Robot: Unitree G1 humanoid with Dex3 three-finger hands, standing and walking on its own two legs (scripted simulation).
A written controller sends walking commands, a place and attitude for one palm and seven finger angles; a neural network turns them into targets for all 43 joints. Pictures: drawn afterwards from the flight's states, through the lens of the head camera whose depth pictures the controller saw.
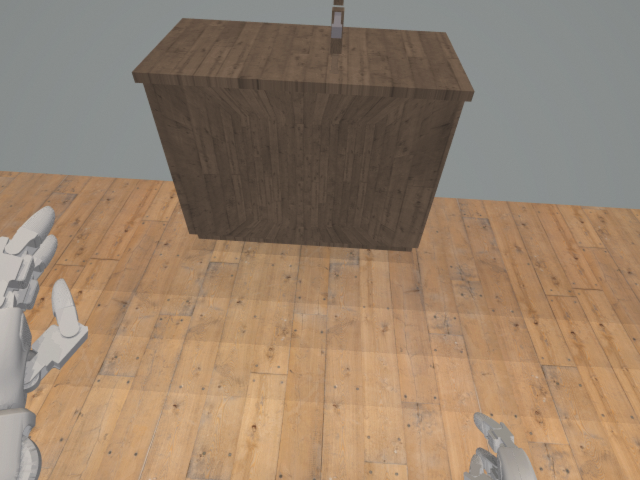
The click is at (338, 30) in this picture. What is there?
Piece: tap's lever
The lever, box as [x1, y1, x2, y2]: [331, 24, 341, 37]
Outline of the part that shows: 332,24 331,37 340,37 341,24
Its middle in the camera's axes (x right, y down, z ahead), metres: +0.04 -0.56 +1.04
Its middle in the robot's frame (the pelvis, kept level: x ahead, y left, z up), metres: +1.17 +0.03 +0.11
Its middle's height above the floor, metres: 0.89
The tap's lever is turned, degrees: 0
